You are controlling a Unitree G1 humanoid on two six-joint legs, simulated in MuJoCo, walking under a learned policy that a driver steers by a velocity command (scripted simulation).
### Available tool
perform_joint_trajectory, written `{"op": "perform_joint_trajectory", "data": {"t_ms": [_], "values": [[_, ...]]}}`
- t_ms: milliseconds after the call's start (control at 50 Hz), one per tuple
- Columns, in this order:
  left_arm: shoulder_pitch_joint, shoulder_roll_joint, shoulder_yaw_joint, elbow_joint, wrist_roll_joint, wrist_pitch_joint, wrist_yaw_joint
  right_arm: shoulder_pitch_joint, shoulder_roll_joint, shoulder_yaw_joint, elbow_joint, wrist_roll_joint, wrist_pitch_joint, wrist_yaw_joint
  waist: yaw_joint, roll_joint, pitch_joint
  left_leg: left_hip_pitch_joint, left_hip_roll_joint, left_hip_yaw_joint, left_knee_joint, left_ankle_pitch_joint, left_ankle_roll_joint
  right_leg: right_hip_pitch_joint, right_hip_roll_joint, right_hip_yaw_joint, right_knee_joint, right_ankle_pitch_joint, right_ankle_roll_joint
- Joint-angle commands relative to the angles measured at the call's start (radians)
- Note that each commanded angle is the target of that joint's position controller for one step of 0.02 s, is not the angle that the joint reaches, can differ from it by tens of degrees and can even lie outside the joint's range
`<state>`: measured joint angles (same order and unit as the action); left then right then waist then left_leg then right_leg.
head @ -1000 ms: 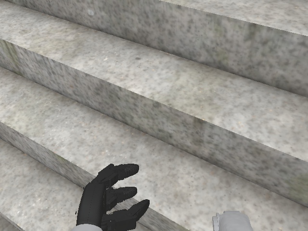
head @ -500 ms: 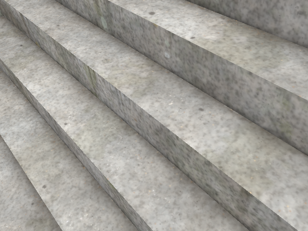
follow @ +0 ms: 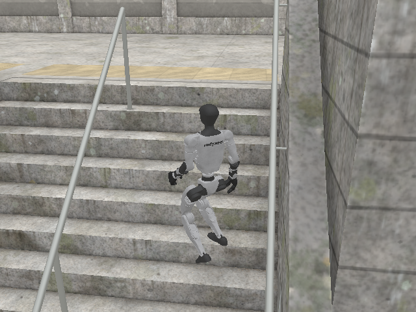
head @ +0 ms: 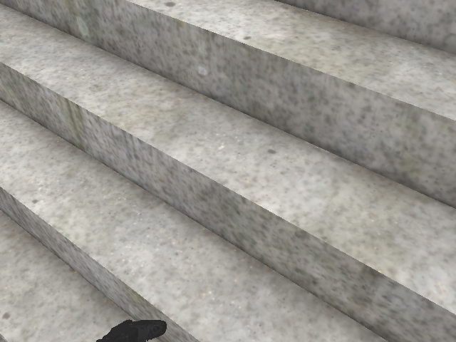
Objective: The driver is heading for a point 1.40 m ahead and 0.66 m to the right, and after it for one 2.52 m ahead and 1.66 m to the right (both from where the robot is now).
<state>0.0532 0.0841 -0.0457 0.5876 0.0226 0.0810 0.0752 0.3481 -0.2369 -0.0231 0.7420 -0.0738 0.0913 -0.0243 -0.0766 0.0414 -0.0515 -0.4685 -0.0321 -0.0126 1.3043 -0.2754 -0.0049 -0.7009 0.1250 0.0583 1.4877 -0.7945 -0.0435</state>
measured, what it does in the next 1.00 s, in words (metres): goes down, turning right: left foot 0.20 m lower, then right foot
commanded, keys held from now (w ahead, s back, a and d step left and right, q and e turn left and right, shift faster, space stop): e+shift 0.80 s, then shift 0.20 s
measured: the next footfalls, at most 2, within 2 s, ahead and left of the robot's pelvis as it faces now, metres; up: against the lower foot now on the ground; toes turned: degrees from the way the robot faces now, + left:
left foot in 0.18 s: +0.04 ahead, +0.14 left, -0.20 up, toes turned -8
right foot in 0.72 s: -0.14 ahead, +0.05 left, -0.20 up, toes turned -40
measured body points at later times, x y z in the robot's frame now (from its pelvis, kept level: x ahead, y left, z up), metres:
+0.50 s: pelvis -0.06 +0.13 -0.05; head -0.04 +0.18 +0.39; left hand +0.17 +0.27 -0.19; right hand -0.06 -0.16 -0.11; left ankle +0.00 +0.15 -0.79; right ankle -0.17 +0.03 -0.50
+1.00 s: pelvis -0.09 +0.19 -0.07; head -0.06 +0.19 +0.38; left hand +0.22 +0.24 -0.17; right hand -0.18 -0.07 -0.16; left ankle +0.00 +0.23 -0.79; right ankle -0.17 +0.08 -0.79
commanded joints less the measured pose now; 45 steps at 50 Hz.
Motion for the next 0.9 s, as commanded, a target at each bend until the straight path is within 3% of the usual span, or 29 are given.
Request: {"op": "perform_joint_trajectory", "data": {"t_ms": [20,40,80,100,120,140,160,180,200,220,240,260,280,300,320,400,500,580,640,680,700,720,740,760,780,820,840,860,900], "values": [[-0.284,0.121,0.079,-0.091,0.017,-0.041,0.004,0.142,-0.051,-0.016,-0.068,-0.023,-0.011,-0.027,-0.092,-0.155,0.099,0.010,-0.038,-0.124,0.255,-0.013,-0.020,-0.308,-0.148,0.455,-0.556,0.375,-0.241],[-0.274,0.088,0.069,-0.078,0.017,-0.054,0.013,0.135,-0.050,-0.011,-0.077,-0.003,-0.023,-0.017,-0.095,-0.168,0.098,0.030,-0.035,-0.116,0.113,-0.045,-0.004,-0.293,-0.129,0.394,-0.500,0.425,-0.214],[-0.203,0.102,0.075,-0.056,0.045,-0.053,0.027,0.100,-0.045,-0.004,-0.099,0.058,-0.050,0.004,-0.071,-0.205,0.089,0.048,-0.005,-0.091,-0.310,-0.093,0.038,-0.159,-0.103,0.365,-0.411,0.617,-0.175],[-0.173,0.121,0.087,-0.068,0.051,-0.037,0.045,0.086,-0.031,-0.001,-0.108,0.080,-0.060,0.009,-0.067,-0.185,0.061,0.115,0.009,-0.060,-0.586,0.028,0.061,-0.091,-0.086,0.342,-0.355,0.684,-0.145],[-0.177,0.093,0.091,-0.093,0.048,-0.028,0.055,0.107,-0.015,-0.001,-0.099,0.087,-0.057,-0.014,-0.049,-0.164,0.020,0.220,0.011,-0.040,-0.793,0.190,0.070,-0.071,-0.069,0.353,-0.303,0.630,-0.118],[-0.140,0.108,0.097,-0.102,0.031,-0.020,0.068,0.108,0.011,0.007,-0.078,0.102,-0.051,-0.022,-0.034,-0.118,-0.005,0.341,0.011,0.030,-1.010,0.455,0.054,-0.049,-0.036,0.277,-0.254,0.597,-0.080],[-0.116,0.095,0.107,-0.099,0.006,-0.015,0.062,0.085,0.031,0.011,-0.053,0.101,-0.052,-0.022,-0.013,-0.013,-0.019,0.433,0.052,0.050,-1.113,0.697,0.049,-0.070,0.025,0.204,-0.118,0.465,-0.062],[-0.096,0.073,0.115,-0.102,-0.009,-0.014,0.038,0.040,0.012,0.013,-0.056,0.063,-0.066,-0.022,0.025,0.073,-0.036,0.552,0.126,0.030,-0.993,0.799,0.054,-0.250,0.086,0.078,0.221,0.212,-0.031],[-0.041,0.060,0.130,-0.109,-0.023,-0.016,0.021,0.046,-0.093,-0.003,-0.073,0.052,-0.090,-0.021,0.075,0.126,-0.101,0.572,0.254,-0.053,-0.809,1.357,0.014,-0.319,0.107,-0.011,0.611,0.121,0.023],[0.057,0.083,0.140,-0.104,-0.017,-0.032,0.025,0.076,-0.135,-0.017,-0.123,0.039,-0.114,-0.018,0.106,0.112,-0.140,0.525,0.392,-0.110,-0.824,1.552,0.033,-0.307,0.058,-0.058,0.791,0.126,0.076],[0.033,0.063,0.128,-0.112,0.006,-0.025,0.038,0.036,-0.141,-0.015,-0.140,0.017,-0.117,-0.018,0.142,0.072,-0.121,0.525,0.413,-0.128,-0.801,1.327,0.070,-0.429,0.020,-0.041,0.961,0.177,0.118],[-0.007,0.064,0.119,-0.118,0.005,-0.015,0.048,-0.017,-0.118,-0.011,-0.165,-0.004,-0.096,-0.028,0.137,0.121,-0.084,0.475,0.386,-0.100,-0.783,1.035,0.130,-0.505,0.011,-0.046,1.064,0.195,0.118],[-0.066,0.047,0.110,-0.133,0.033,-0.009,0.038,-0.044,-0.104,-0.009,-0.183,-0.027,-0.104,-0.047,0.127,0.095,-0.083,0.400,0.410,-0.134,-0.833,0.678,0.146,-0.529,-0.030,-0.002,1.168,0.339,0.113],[-0.094,0.103,0.114,-0.131,0.056,-0.003,0.022,-0.094,-0.118,-0.030,-0.201,-0.004,-0.116,-0.051,0.091,0.047,-0.027,0.334,0.399,-0.158,-0.946,0.148,0.112,-0.543,-0.084,-0.005,1.056,0.508,0.109],[-0.150,0.146,0.126,-0.135,0.041,0.003,0.000,-0.103,-0.102,-0.025,-0.200,0.010,-0.138,-0.058,0.072,-0.034,0.029,0.261,0.383,-0.179,-1.026,-0.009,0.073,-0.499,-0.082,0.010,0.972,0.584,0.098],[-0.029,0.137,0.136,-0.059,0.014,0.029,-0.050,-0.051,-0.138,-0.045,-0.159,0.064,-0.174,-0.069,0.045,-0.039,0.001,0.309,0.345,-0.026,-0.993,0.073,0.033,-0.323,-0.064,-0.063,0.738,0.730,0.090],[0.082,0.192,0.164,0.004,0.016,0.019,-0.039,-0.078,-0.082,-0.027,-0.196,0.085,-0.137,-0.065,0.072,0.095,0.053,0.198,0.318,0.113,-1.000,-0.109,0.065,-0.062,-0.080,-0.104,0.331,0.773,0.122],[0.135,0.194,0.158,0.012,0.025,0.017,-0.050,-0.073,-0.105,-0.036,-0.235,0.050,-0.105,-0.092,0.072,0.175,0.052,0.258,0.342,0.125,-1.012,-0.313,0.093,0.077,-0.120,-0.136,-0.222,0.491,0.122],[0.136,0.179,0.151,0.004,-0.002,0.007,-0.066,-0.061,-0.100,-0.041,-0.260,0.026,-0.070,-0.107,0.032,0.201,0.076,0.324,0.382,0.122,-0.991,-0.405,0.145,0.130,-0.121,-0.222,-0.668,0.184,0.048],[0.191,0.182,0.150,0.025,0.001,-0.007,-0.078,-0.051,-0.129,-0.067,-0.264,0.022,-0.062,-0.108,0.024,0.138,0.039,0.312,0.398,0.123,-0.957,-0.450,0.129,0.274,-0.161,-0.213,-0.896,0.231,-0.004],[0.216,0.222,0.161,0.058,-0.005,-0.024,-0.076,0.036,-0.152,-0.085,-0.195,0.024,-0.061,-0.092,-0.003,-0.022,-0.020,0.275,0.409,0.145,-0.893,-0.449,0.110,0.383,-0.061,-0.259,-0.907,0.170,-0.024],[0.300,0.241,0.172,0.073,-0.009,-0.039,-0.071,0.004,-0.169,-0.092,-0.175,0.029,-0.060,-0.081,0.069,-0.122,-0.002,0.146,0.377,0.175,-0.742,-0.500,0.068,0.464,-0.102,-0.141,-0.973,0.300,-0.049],[0.405,0.278,0.192,0.089,0.013,-0.043,-0.051,-0.142,-0.151,-0.084,-0.219,0.042,-0.069,-0.064,0.182,-0.267,0.055,-0.137,0.280,0.231,-0.491,-0.483,-0.004,0.549,-0.236,0.155,-1.045,0.327,-0.141],[0.351,0.359,0.225,0.019,0.020,-0.042,-0.024,-0.279,-0.124,-0.075,-0.294,0.046,-0.086,-0.053,0.234,-0.448,0.076,-0.284,0.111,0.132,-0.027,-0.439,-0.045,0.393,-0.394,0.643,-1.213,0.136,-0.339],[0.195,0.381,0.220,-0.023,0.011,-0.067,-0.015,-0.331,-0.078,-0.067,-0.321,0.030,-0.098,-0.040,0.153,-0.362,0.099,-0.311,0.105,-0.113,0.255,-0.242,-0.054,0.267,-0.413,0.724,-1.288,0.084,-0.360],[-0.029,0.329,0.181,-0.075,0.026,-0.081,-0.002,-0.174,-0.036,-0.057,-0.267,0.024,-0.099,-0.002,0.002,-0.266,0.076,-0.212,0.079,-0.108,0.408,-0.051,-0.036,0.123,-0.289,0.406,-1.134,0.307,-0.281],[-0.051,0.283,0.160,-0.081,0.021,-0.076,0.010,-0.151,-0.049,-0.052,-0.249,0.017,-0.106,0.014,-0.010,-0.132,0.078,-0.174,0.064,-0.050,0.269,0.026,-0.034,0.138,-0.229,0.285,-1.069,0.388,-0.237],[-0.030,0.273,0.154,-0.068,0.020,-0.066,0.012,-0.158,-0.026,-0.031,-0.262,0.006,-0.103,0.017,-0.009,-0.095,0.116,-0.214,0.061,-0.010,0.084,0.042,-0.022,0.181,-0.173,0.249,-0.987,0.436,-0.215],[0.112,0.255,0.141,-0.041,0.034,-0.050,0.018,-0.146,0.013,0.000,-0.257,0.019,-0.075,0.001,0.055,-0.142,0.105,-0.194,0.046,0.077,-0.352,-0.147,-0.018,0.351,-0.177,0.237,-0.992,0.565,-0.182]]}}
Keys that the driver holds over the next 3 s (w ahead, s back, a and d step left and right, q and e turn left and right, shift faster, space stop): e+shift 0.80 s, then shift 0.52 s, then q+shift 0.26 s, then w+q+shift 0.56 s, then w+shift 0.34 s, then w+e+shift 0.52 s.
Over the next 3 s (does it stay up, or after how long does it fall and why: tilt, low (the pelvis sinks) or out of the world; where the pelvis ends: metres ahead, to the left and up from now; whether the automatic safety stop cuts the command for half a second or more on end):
stays up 0.62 0.07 0.35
